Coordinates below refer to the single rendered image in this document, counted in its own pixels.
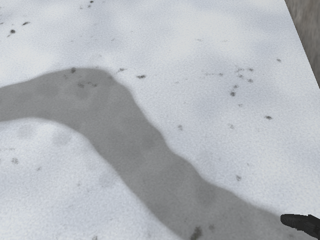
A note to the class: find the right robot hand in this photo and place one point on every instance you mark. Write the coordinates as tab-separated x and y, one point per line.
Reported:
309	224

